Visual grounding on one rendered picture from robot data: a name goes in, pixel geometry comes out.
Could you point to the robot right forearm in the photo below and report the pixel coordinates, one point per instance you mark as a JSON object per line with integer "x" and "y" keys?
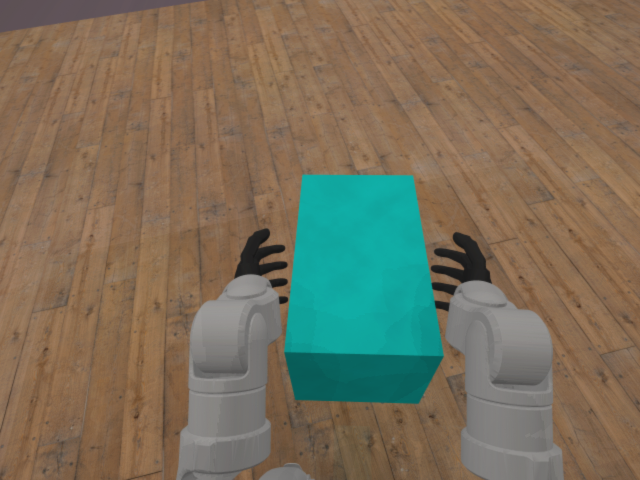
{"x": 509, "y": 384}

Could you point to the left robot shin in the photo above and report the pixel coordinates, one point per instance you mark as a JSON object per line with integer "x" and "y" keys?
{"x": 293, "y": 465}

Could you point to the robot left forearm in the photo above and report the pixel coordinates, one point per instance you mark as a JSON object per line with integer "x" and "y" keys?
{"x": 227, "y": 431}

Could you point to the robot left hand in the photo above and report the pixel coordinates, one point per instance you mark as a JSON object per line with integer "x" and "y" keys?
{"x": 252, "y": 254}

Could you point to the carton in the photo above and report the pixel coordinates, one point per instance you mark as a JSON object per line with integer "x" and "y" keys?
{"x": 362, "y": 323}

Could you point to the robot right hand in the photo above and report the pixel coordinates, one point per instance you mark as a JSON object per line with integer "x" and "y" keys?
{"x": 473, "y": 262}

